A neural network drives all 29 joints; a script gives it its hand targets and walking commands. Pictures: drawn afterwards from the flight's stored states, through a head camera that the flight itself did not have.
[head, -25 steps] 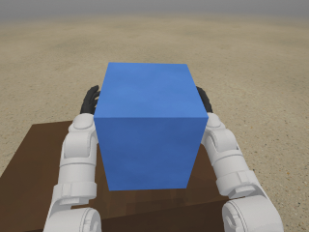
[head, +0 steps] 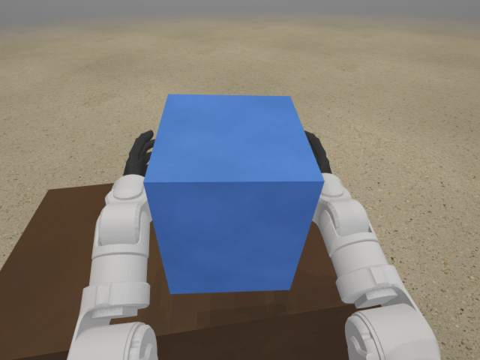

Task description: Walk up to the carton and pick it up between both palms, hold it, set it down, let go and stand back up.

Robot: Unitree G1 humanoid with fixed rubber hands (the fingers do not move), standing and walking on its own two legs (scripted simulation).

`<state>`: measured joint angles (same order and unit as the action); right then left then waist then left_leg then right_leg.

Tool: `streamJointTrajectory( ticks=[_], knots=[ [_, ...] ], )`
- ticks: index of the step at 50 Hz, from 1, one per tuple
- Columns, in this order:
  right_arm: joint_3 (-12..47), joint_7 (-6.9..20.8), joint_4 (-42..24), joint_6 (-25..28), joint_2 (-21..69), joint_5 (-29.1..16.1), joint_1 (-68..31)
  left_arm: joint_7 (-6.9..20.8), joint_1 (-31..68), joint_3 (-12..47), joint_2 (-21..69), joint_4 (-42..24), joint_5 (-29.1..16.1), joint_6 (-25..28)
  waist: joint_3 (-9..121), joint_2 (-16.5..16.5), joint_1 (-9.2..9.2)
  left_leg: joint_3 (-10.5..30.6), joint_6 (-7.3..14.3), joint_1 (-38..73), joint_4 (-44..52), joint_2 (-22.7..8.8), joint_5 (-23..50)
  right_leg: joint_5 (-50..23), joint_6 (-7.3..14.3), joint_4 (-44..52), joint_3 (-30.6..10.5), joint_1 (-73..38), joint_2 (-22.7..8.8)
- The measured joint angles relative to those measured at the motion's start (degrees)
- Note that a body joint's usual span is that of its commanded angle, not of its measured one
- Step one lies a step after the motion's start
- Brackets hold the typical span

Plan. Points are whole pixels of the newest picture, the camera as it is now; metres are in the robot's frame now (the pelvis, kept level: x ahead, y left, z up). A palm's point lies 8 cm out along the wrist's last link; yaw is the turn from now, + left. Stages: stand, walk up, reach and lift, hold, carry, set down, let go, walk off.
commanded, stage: hold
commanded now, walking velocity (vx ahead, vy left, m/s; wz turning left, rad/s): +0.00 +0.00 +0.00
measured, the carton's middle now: (230, 194) +0.35 +0.01 +0.17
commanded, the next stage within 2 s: set down in 0.64 s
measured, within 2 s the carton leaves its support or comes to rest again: neither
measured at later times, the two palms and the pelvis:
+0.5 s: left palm (139, 178) +0.37 +0.16 +0.20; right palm (315, 176) +0.37 -0.13 +0.18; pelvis +0.00 +0.00 +0.00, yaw +0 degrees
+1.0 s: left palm (137, 179) +0.37 +0.16 +0.20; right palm (313, 179) +0.38 -0.13 +0.18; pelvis +0.00 +0.00 +0.00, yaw +0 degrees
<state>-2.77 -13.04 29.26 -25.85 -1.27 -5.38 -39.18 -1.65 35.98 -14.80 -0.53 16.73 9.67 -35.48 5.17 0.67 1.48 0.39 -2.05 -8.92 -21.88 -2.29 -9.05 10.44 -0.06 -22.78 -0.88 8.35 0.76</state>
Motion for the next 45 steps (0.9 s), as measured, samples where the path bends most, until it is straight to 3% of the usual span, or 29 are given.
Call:
streamJointTrajectory(
  ticks=[39,45],
  knots=[
    [0.08,-0.05,-0.07,1.67,0.07,-0.38,0.16,0.23,0.00,0.00,0.00,-1.30,0.32,-0.22,-0.10,-0.57,0.07,0.00,0.00,0.67,0.73,0.00,0.19,-0.11,0.00,0.64,0.00,-0.63,0.00],
    [-0.04,0.65,3.77,6.14,0.26,-0.38,-0.55,0.38,0.00,-0.21,0.00,-0.64,1.58,1.74,-0.12,-0.57,0.06,0.00,0.00,0.80,0.75,0.00,0.21,-0.11,0.00,0.64,0.00,-0.75,0.00]
  ],
)
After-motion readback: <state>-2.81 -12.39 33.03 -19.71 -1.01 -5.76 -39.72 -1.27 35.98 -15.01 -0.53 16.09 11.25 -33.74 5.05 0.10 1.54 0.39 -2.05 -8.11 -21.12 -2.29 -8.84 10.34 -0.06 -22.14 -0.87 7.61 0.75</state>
